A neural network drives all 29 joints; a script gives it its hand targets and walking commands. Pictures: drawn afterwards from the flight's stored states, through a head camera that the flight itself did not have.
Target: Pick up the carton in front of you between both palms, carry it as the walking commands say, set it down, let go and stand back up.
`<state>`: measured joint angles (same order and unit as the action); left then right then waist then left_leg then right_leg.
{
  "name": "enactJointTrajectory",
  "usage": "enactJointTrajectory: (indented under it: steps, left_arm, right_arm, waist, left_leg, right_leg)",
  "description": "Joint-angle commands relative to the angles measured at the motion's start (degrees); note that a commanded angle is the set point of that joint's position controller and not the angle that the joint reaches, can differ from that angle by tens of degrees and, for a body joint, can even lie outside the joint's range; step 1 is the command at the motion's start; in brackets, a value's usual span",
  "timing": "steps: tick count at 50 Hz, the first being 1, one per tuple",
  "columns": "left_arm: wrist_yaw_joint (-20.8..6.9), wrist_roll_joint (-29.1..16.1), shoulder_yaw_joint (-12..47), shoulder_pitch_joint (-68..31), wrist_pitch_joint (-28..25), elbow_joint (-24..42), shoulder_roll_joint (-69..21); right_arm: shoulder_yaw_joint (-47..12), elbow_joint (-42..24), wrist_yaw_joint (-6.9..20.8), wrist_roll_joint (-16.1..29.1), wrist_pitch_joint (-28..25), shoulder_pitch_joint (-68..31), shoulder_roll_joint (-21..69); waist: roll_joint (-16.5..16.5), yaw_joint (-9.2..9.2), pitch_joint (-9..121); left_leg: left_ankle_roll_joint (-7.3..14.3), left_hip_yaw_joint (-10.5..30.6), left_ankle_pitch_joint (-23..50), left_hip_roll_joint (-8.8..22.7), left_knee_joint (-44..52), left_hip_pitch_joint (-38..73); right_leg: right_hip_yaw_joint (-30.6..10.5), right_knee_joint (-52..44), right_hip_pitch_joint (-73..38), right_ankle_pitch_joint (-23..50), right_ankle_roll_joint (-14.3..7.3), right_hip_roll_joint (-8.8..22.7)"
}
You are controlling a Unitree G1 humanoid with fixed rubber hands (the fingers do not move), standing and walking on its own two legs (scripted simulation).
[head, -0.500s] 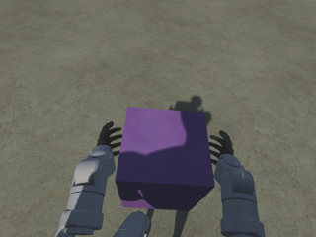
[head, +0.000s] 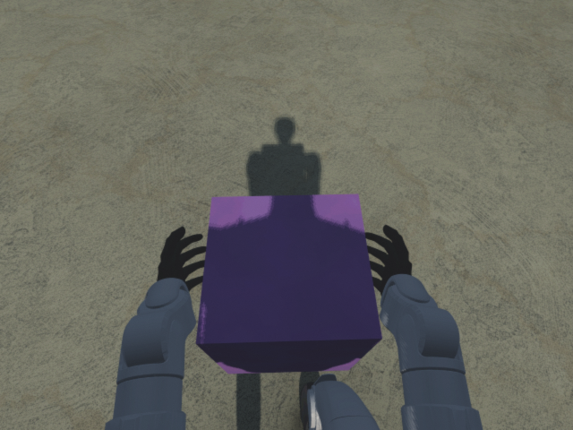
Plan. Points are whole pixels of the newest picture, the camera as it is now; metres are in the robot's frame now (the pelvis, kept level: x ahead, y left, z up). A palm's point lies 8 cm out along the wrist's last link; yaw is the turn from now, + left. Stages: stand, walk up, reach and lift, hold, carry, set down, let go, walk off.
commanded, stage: carry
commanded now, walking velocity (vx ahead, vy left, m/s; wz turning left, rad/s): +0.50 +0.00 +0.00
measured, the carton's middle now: (287, 292) +0.32 -0.03 -0.05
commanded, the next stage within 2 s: none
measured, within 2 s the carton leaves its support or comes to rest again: neither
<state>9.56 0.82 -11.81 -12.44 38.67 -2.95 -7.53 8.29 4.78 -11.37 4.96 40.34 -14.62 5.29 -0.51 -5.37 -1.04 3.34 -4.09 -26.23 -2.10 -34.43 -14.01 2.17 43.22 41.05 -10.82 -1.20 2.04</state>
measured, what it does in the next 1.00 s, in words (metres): walks ahead: right foot, then left foot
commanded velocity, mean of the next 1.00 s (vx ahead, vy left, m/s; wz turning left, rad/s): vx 0.50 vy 0.00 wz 0.00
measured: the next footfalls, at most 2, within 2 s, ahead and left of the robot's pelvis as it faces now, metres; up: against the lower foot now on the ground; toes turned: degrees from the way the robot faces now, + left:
right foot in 0.06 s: +0.23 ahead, -0.10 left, +0.00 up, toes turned -3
left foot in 0.50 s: +0.47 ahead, +0.13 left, +0.00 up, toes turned +12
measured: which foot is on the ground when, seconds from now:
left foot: down 0.00-0.06, up 0.08-0.48, down 0.50-0.98, up 1.00-1.00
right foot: up 0.00-0.04, down 0.06-0.52, up 0.54-0.94, down 0.96-1.00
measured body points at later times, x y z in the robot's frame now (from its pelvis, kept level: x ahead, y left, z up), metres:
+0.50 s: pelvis +0.34 +0.02 +0.01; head +0.31 +0.02 +0.46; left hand +0.60 +0.18 +0.09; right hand +0.61 -0.12 +0.09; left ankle +0.43 +0.12 -0.72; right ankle +0.20 -0.10 -0.72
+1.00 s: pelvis +0.64 +0.00 +0.00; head +0.60 -0.01 +0.45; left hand +0.88 +0.16 +0.09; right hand +0.89 -0.15 +0.08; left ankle +0.44 +0.11 -0.70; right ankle +0.75 -0.09 -0.72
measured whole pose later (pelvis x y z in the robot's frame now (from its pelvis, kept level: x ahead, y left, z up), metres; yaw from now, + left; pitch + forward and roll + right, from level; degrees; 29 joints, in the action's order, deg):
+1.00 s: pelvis +0.64 +0.00 +0.00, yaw +3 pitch +3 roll -1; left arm 7.9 2.2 -2.4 0.9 67.0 26.3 -7.4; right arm 3.3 -27.5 -8.2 -2.3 68.0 1.1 7.3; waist 2.8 0.1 8.7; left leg -2.1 -7.9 -27.4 6.2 -38.1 -2.8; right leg 13.2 31.5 27.4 -5.3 -3.8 3.0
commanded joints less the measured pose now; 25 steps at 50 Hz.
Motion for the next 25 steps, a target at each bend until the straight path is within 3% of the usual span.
enactJointTrajectory:
  steps: [1, 2, 3, 4, 5, 6, 7, 8, 10, 13, 16, 19, 22, 23, 24, 25]
  left_arm:
    - [-0.1, -5.8, 33.0, -27.4, -1.4, 6.6, -37.1]
    - [-0.2, -6.3, 33.6, -27.4, -1.1, 6.9, -37.2]
    - [-0.2, -6.3, 33.5, -25.9, -0.5, 6.9, -36.8]
    - [0.4, -5.8, 32.1, -26.5, 0.2, 6.4, -33.5]
    - [0.9, -6.7, 32.8, -24.0, 1.0, 5.9, -33.1]
    - [1.1, -6.9, 32.6, -23.5, 1.8, 7.4, -32.5]
    - [1.0, -7.3, 33.3, -23.3, 3.1, 7.2, -34.1]
    - [0.7, -7.8, 34.0, -23.8, 4.0, 8.2, -35.1]
    - [-0.6, -8.6, 35.7, -24.7, 5.9, 9.8, -37.8]
    - [-3.0, -11.0, 38.2, -25.5, 8.6, 12.9, -40.1]
    - [-4.5, -12.5, 40.4, -22.7, 11.3, 16.0, -41.2]
    - [-4.9, -12.5, 40.9, -16.9, 14.2, 19.7, -40.5]
    - [-4.5, -11.3, 40.6, -10.8, 17.5, 24.7, -39.4]
    - [-4.5, -11.1, 40.6, -9.3, 18.7, 26.4, -39.0]
    - [-4.5, -10.9, 40.8, -7.7, 19.8, 28.1, -38.6]
    - [-4.5, -10.9, 40.9, -7.0, 21.0, 29.7, -37.7]
  right_arm:
    - [-36.0, -9.8, 4.5, 8.6, -1.6, -29.4, 42.5]
    - [-34.8, -9.6, 4.0, 7.0, -1.3, -27.9, 41.0]
    - [-34.0, -10.2, 3.4, 5.7, -0.8, -28.7, 39.4]
    - [-34.0, -8.9, 3.0, 5.0, 0.1, -25.8, 39.5]
    - [-32.6, -9.1, 2.3, 4.5, 0.8, -23.9, 37.1]
    - [-31.0, -9.0, 1.5, 3.7, 1.4, -23.2, 36.9]
    - [-30.3, -8.1, 1.0, 3.0, 2.2, -22.7, 37.9]
    - [-29.6, -8.0, 0.7, 2.0, 2.9, -22.3, 38.4]
    - [-29.0, -7.8, 1.2, 0.6, 4.6, -21.1, 40.3]
    - [-30.4, -9.4, 2.2, -0.5, 6.9, -18.6, 43.1]
    - [-33.1, -15.0, 2.9, -0.4, 9.2, -17.0, 44.1]
    - [-36.3, -21.6, 3.7, 2.0, 12.2, -15.0, 44.4]
    - [-37.7, -27.4, 4.5, 3.7, 15.8, -10.4, 42.9]
    - [-38.1, -28.8, 4.9, 4.4, 17.0, -8.5, 42.5]
    - [-38.2, -30.1, 5.3, 5.0, 18.2, -6.7, 42.1]
    - [-38.1, -31.1, 5.7, 5.1, 19.5, -4.2, 41.3]
  waist:
    - [7.8, 5.09, 27.5]
    - [7.1, 5.66, 29.7]
    - [2.7, 7.1, 31.9]
    - [-12.1, 5.75, 38.1]
    - [-14.4, 6.62, 38.1]
    - [-11.0, 6.54, 33.9]
    - [-6.1, 6.69, 30.7]
    - [-3.4, 6.75, 28.2]
    - [-3.6, 6.7, 25.9]
    - [-5.7, 6.55, 24.8]
    - [-9.8, 6.3, 22.0]
    - [-10.9, 6.64, 18.5]
    - [-9.2, 6.47, 16.4]
    - [-7.4, 5.94, 17.2]
    - [-5.4, 5.44, 19.2]
    - [-0.1, 4.23, 21.5]
  left_leg:
    - [1.6, 2.1, 59.4, 9.4, -0.7, 9.2]
    - [-0.4, 0.5, 55.6, 8.5, -6.7, 5.7]
    - [-2.3, -0.3, 39.1, 7.7, -16.1, -1.5]
    - [-4.8, -0.4, 7.3, 0.9, -31.4, -15.7]
    - [-4.6, 2.6, -3.2, -1.8, -39.6, -23.7]
    - [-4.0, 4.4, -1.7, 1.7, -40.5, -27.7]
    - [-4.0, 4.3, 0.3, 3.7, -37.5, -28.5]
    - [-4.0, 4.3, 3.0, 5.3, -32.5, -28.1]
    - [-4.5, 3.3, 5.0, 5.7, -21.3, -24.0]
    - [-5.4, -0.5, 6.1, 3.8, -10.2, -20.3]
    - [-5.3, -3.6, 13.4, 3.2, -1.8, -17.4]
    - [-4.9, -5.8, 20.0, 3.2, 4.3, -13.8]
    - [-4.2, -8.0, 23.5, 2.9, 10.5, -7.7]
    - [-3.8, -10.0, 22.3, 1.6, 12.2, -1.6]
    - [-3.0, -9.7, 19.1, 2.3, 11.4, 7.6]
    - [-1.3, 0.6, 13.5, 9.7, 13.2, 16.5]
  right_leg:
    - [9.2, -16.9, -28.1, 15.8, -0.9, -6.0]
    - [7.7, -18.8, -38.5, 17.9, -2.3, -4.8]
    - [-2.0, -16.2, -48.6, 23.7, -3.4, 3.2]
    - [-29.3, -17.1, -61.9, 33.9, -11.8, 21.1]
    - [-37.6, -21.6, -64.1, 26.4, -16.5, 22.6]
    - [-33.2, -22.0, -62.1, 24.9, -15.2, 20.7]
    - [-28.2, -22.4, -59.0, 28.0, -12.7, 19.3]
    - [-23.9, -23.4, -56.3, 30.0, -10.5, 18.2]
    - [-17.9, -26.1, -52.5, 29.6, -7.4, 16.0]
    - [-11.1, -27.8, -50.7, 30.0, -6.9, 13.5]
    - [-4.8, -28.8, -47.6, 27.5, -5.6, 11.3]
    - [-1.4, -30.0, -43.9, 24.2, -4.7, 10.5]
    - [0.8, -26.0, -42.1, 23.7, -3.5, 10.3]
    - [3.1, -20.7, -40.0, 25.4, -2.5, 9.2]
    - [5.4, -13.6, -34.7, 25.4, -1.4, 7.8]
    - [7.3, -1.8, -26.2, 15.3, 0.5, 5.9]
